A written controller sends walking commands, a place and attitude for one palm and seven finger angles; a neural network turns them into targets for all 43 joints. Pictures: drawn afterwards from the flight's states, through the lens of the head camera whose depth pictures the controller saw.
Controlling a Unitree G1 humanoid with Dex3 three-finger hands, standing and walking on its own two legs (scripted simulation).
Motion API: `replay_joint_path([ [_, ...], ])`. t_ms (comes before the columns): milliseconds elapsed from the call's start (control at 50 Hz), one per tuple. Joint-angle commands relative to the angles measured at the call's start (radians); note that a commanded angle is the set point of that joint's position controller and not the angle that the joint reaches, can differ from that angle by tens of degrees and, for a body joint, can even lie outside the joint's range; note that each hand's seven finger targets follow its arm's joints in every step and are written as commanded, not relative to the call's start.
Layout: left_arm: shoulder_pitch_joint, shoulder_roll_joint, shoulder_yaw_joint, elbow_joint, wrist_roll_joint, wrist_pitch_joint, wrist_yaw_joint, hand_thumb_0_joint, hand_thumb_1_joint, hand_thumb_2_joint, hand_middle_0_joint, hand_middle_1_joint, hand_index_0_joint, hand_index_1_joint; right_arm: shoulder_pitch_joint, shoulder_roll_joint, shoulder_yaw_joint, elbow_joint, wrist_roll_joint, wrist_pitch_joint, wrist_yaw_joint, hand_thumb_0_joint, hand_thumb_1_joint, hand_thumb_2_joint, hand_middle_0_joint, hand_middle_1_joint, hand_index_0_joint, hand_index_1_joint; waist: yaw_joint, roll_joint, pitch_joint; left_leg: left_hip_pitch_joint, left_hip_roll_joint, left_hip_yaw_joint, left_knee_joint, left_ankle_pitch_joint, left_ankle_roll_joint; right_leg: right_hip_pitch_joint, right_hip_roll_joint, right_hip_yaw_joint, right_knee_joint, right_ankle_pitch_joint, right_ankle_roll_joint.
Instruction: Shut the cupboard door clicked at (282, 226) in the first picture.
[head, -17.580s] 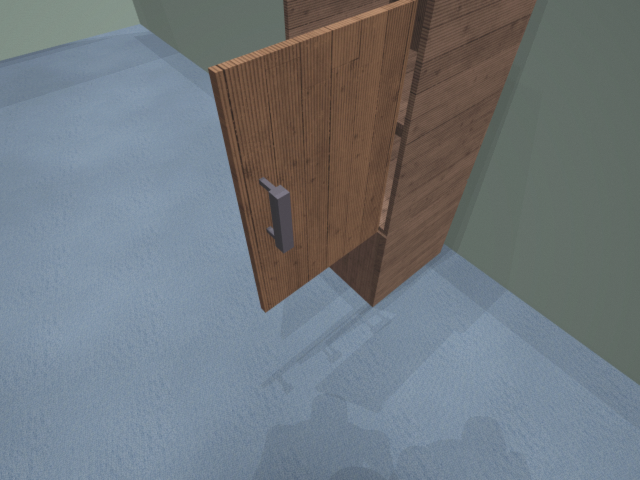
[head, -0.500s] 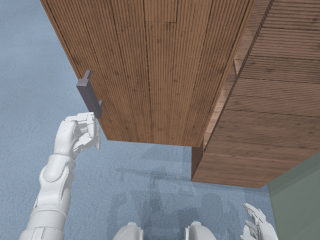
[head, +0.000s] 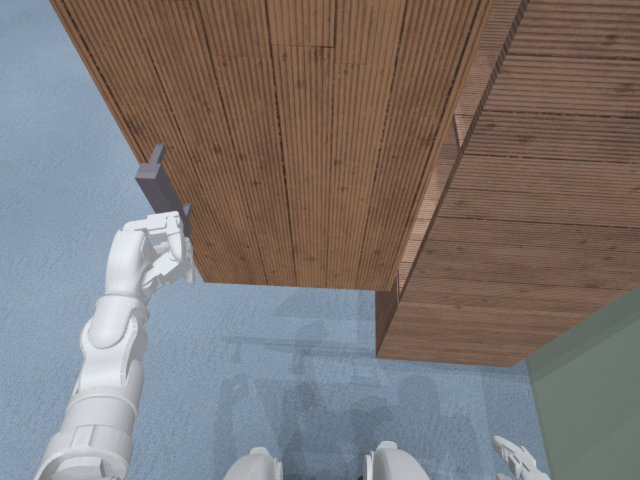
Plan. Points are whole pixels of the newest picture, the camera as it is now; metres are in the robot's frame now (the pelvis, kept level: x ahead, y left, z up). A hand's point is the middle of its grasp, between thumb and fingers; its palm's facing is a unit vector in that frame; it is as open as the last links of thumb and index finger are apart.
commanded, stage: bring the fist close to the handle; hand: left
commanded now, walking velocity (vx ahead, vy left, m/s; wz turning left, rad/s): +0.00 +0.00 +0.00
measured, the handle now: (170, 194) +0.48 +0.22 +0.05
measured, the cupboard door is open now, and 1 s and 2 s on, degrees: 91 80 71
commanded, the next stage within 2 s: push the door shut along its arc in 0.08 s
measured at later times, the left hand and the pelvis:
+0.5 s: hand (190, 235) +0.40 +0.17 +0.06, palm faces -0.13 -0.99 -0.05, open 3.1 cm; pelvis -0.01 +0.00 +0.00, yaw +1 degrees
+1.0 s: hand (199, 198) +0.46 +0.17 +0.05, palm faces -0.24 -0.97 -0.04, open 3.1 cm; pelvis -0.02 +0.02 -0.02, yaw +0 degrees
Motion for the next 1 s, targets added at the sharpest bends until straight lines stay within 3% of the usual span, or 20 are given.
replay_joint_path([
  [0,-0.345,0.160,0.027,-0.198,-0.025,-0.079,-0.015,0.000,0.900,0.900,-1.300,-1.500,-1.300,-1.500,0.021,-0.134,-0.053,-0.099,0.000,-0.047,-0.012,0.000,-0.900,-0.900,0.200,0.300,0.200,0.300,-0.017,0.013,-0.356,0.122,-0.025,-0.039,-0.118,0.273,0.016,0.252,0.028,0.066,-0.117,0.299,0.006],
  [40,-0.300,0.181,0.054,-0.178,-0.034,-0.068,-0.024,0.000,0.900,0.900,-1.300,-1.500,-1.300,-1.500,0.022,-0.139,-0.054,-0.105,0.001,-0.046,-0.009,0.000,-0.900,-0.900,0.200,0.300,0.200,0.300,0.001,0.005,-0.361,0.119,-0.027,-0.038,-0.125,0.273,0.013,0.267,0.027,0.067,-0.123,0.301,0.005],
  [60,-0.281,0.178,0.055,-0.174,-0.036,-0.061,-0.028,0.000,0.900,0.900,-1.300,-1.500,-1.300,-1.500,0.020,-0.139,-0.053,-0.112,0.001,-0.044,-0.009,0.000,-0.900,-0.900,0.200,0.300,0.200,0.300,0.001,-0.021,-0.369,0.113,-0.028,-0.036,-0.127,0.279,0.015,0.282,0.026,0.067,-0.124,0.311,0.008],
  [100,-0.280,0.191,0.063,-0.177,-0.035,-0.053,-0.029,0.000,0.900,0.900,-1.300,-1.500,-1.300,-1.500,0.020,-0.140,-0.053,-0.112,0.003,-0.040,-0.010,0.000,-0.900,-0.900,0.200,0.300,0.200,0.300,0.006,0.011,-0.351,0.116,-0.027,-0.038,-0.129,0.292,0.014,0.277,0.026,0.064,-0.122,0.321,0.004],
  [140,-0.271,0.159,0.042,-0.200,-0.042,-0.051,-0.029,0.000,0.900,0.900,-1.300,-1.500,-1.300,-1.500,0.014,-0.134,-0.051,-0.124,0.004,-0.039,-0.005,0.000,-0.900,-0.900,0.200,0.300,0.200,0.300,0.003,-0.008,-0.353,0.119,-0.029,-0.036,-0.134,0.289,0.013,0.280,0.026,0.061,-0.128,0.319,0.008],
  [160,-0.264,0.175,0.060,-0.190,-0.042,-0.050,-0.025,0.000,0.900,0.900,-1.300,-1.500,-1.300,-1.500,0.012,-0.136,-0.052,-0.124,0.003,-0.038,-0.006,0.000,-0.900,-0.900,0.200,0.300,0.200,0.300,0.004,-0.032,-0.345,0.108,-0.028,-0.035,-0.134,0.271,0.014,0.281,0.026,0.065,-0.134,0.305,0.009],
  [220,-0.394,0.206,0.055,-0.159,-0.026,-0.061,-0.030,0.000,0.900,0.900,-1.300,-1.500,-1.300,-1.500,0.012,-0.141,-0.046,-0.107,0.003,-0.035,-0.013,0.000,-0.900,-0.900,0.200,0.300,0.200,0.300,-0.028,-0.017,-0.295,0.088,-0.026,-0.040,-0.127,0.213,0.016,0.229,0.025,0.069,-0.135,0.244,0.010],
  [280,-0.521,0.207,0.031,-0.132,-0.023,-0.077,-0.054,0.000,0.900,0.900,-1.300,-1.500,-1.300,-1.500,0.010,-0.140,-0.042,-0.096,0.003,-0.040,-0.021,0.000,-0.900,-0.900,0.200,0.300,0.200,0.300,-0.045,0.015,-0.330,0.100,-0.028,-0.044,-0.113,0.200,0.019,0.211,0.024,0.078,-0.129,0.225,0.008],
  [300,-0.541,0.248,0.063,-0.126,-0.022,-0.082,-0.058,0.000,0.900,0.900,-1.300,-1.500,-1.300,-1.500,0.021,-0.146,-0.045,-0.089,0.002,-0.039,-0.025,0.000,-0.900,-0.900,0.200,0.300,0.200,0.300,-0.038,0.017,-0.347,0.107,-0.026,-0.050,-0.108,0.215,0.019,0.218,0.026,0.077,-0.121,0.236,0.004],
  [360,-0.534,0.212,0.030,-0.073,-0.025,-0.070,-0.091,0.000,0.900,0.900,-1.300,-1.500,-1.300,-1.500,0.027,-0.144,-0.043,-0.090,0.003,-0.039,-0.021,0.000,-0.900,-0.900,0.200,0.300,0.200,0.300,-0.033,0.060,-0.395,0.146,-0.027,-0.055,-0.106,0.267,0.013,0.209,0.026,0.068,-0.108,0.276,-0.002],
  [380,-0.553,0.239,0.048,-0.049,-0.027,-0.063,-0.096,0.000,0.900,0.900,-1.300,-1.500,-1.300,-1.500,0.034,-0.150,-0.044,-0.084,0.004,-0.036,-0.022,0.000,-0.900,-0.900,0.200,0.300,0.200,0.300,-0.037,0.025,-0.394,0.135,-0.024,-0.060,-0.102,0.272,0.013,0.212,0.026,0.067,-0.106,0.283,0.000],
  [420,-0.560,0.219,0.032,0.022,-0.024,-0.040,-0.109,0.000,0.900,0.900,-1.300,-1.500,-1.300,-1.500,0.047,-0.152,-0.041,-0.082,0.005,-0.026,-0.020,0.000,-0.900,-0.900,0.200,0.300,0.200,0.300,-0.048,0.007,-0.365,0.118,-0.023,-0.062,-0.102,0.270,0.015,0.187,0.029,0.060,-0.106,0.280,0.001],
  [500,-0.656,0.283,0.077,0.096,-0.014,-0.027,-0.121,0.000,0.900,0.900,-1.300,-1.500,-1.300,-1.500,0.065,-0.163,-0.040,-0.080,0.002,-0.010,-0.020,0.000,-0.900,-0.900,0.200,0.300,0.200,0.300,-0.055,-0.009,-0.360,0.067,-0.026,-0.059,-0.091,0.238,0.021,0.184,0.028,0.070,-0.104,0.257,0.002],
  [540,-0.701,0.257,0.047,0.117,-0.010,-0.033,-0.138,0.000,0.900,0.900,-1.300,-1.500,-1.300,-1.500,0.073,-0.160,-0.041,-0.076,0.003,-0.006,-0.017,0.000,-0.900,-0.900,0.200,0.300,0.200,0.300,-0.065,0.021,-0.381,0.090,-0.025,-0.060,-0.085,0.247,0.019,0.155,0.028,0.067,-0.099,0.255,0.001],
  [580,-0.756,0.266,0.044,0.148,-0.007,-0.034,-0.147,0.000,0.900,0.900,-1.300,-1.500,-1.300,-1.500,0.087,-0.165,-0.041,-0.067,0.002,0.000,-0.016,0.000,-0.900,-0.900,0.200,0.300,0.200,0.300,-0.081,-0.005,-0.379,0.077,-0.023,-0.066,-0.078,0.239,0.022,0.137,0.030,0.066,-0.095,0.247,0.002],
  [680,-0.856,0.268,0.022,0.231,0.007,-0.026,-0.179,0.000,0.900,0.900,-1.300,-1.500,-1.300,-1.500,0.113,-0.174,-0.041,-0.051,0.002,0.010,-0.013,0.000,-0.900,-0.900,0.200,0.300,0.200,0.300,-0.111,0.026,-0.382,0.066,-0.023,-0.071,-0.060,0.206,0.027,0.075,0.036,0.067,-0.092,0.200,-0.001],
  [760,-0.915,0.314,0.044,0.303,0.018,-0.007,-0.200,0.000,0.900,0.900,-1.300,-1.500,-1.300,-1.500,0.138,-0.186,-0.040,-0.039,-0.001,0.015,-0.015,0.000,-0.900,-0.900,0.200,0.300,0.200,0.300,-0.128,0.018,-0.391,0.041,-0.021,-0.080,-0.042,0.188,0.032,0.042,0.041,0.066,-0.085,0.170,-0.002],
  [820,-0.983,0.292,0.011,0.281,0.025,-0.006,-0.219,0.000,0.900,0.900,-1.300,-1.500,-1.300,-1.500,0.154,-0.187,-0.040,-0.035,-0.006,0.014,-0.010,0.000,-0.900,-0.900,0.200,0.300,0.200,0.300,-0.138,0.095,-0.432,0.108,-0.018,-0.096,-0.036,0.230,0.027,-0.015,0.044,0.051,-0.067,0.175,-0.009],
  [860,-0.957,0.317,0.038,0.317,0.024,0.006,-0.225,0.000,0.900,0.900,-1.300,-1.500,-1.300,-1.500,0.164,-0.193,-0.042,-0.036,-0.008,0.018,-0.008,0.000,-0.900,-0.900,0.200,0.300,0.200,0.300,-0.133,0.059,-0.440,0.087,-0.016,-0.095,-0.028,0.225,0.029,-0.006,0.047,0.054,-0.068,0.171,-0.008],
  [980,-1.085,0.321,0.021,0.311,0.037,0.011,-0.225,0.000,0.900,0.900,-1.300,-1.500,-1.300,-1.500,0.189,-0.201,-0.042,-0.024,-0.013,0.020,-0.005,0.000,-0.900,-0.900,0.200,0.300,0.200,0.300,-0.162,0.094,-0.434,0.118,-0.010,-0.117,-0.021,0.215,0.026,-0.093,0.051,0.040,-0.056,0.136,-0.011],
])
